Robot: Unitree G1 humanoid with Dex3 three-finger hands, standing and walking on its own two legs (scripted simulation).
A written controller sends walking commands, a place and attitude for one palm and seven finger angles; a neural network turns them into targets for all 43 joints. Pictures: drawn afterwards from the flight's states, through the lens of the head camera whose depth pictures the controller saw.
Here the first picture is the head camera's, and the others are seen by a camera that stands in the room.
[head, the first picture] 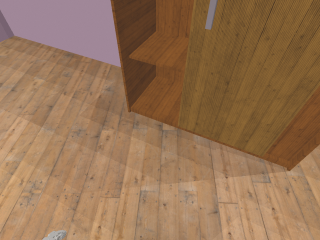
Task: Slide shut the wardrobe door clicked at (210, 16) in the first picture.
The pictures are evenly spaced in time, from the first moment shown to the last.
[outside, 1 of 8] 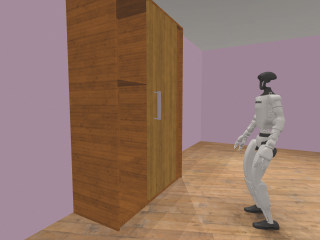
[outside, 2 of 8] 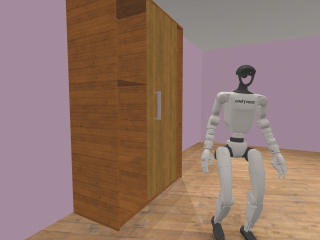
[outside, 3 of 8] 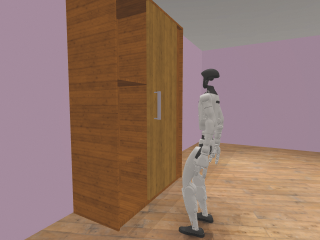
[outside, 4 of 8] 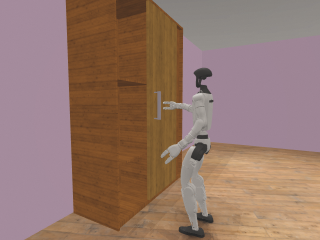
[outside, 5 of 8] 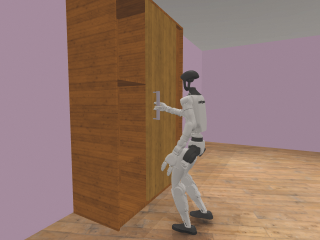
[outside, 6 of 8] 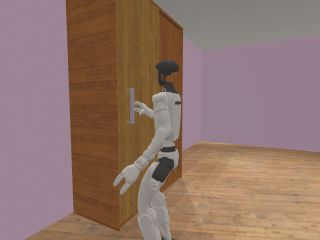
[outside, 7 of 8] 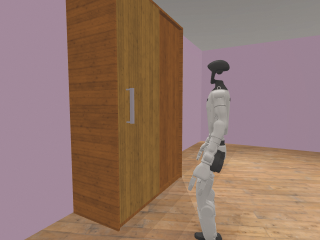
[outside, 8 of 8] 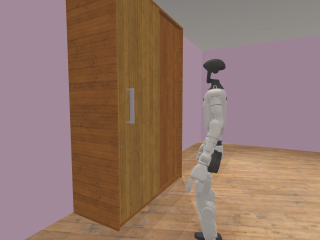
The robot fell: no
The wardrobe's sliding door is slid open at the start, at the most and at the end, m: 0.45 0.45 0.00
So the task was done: yes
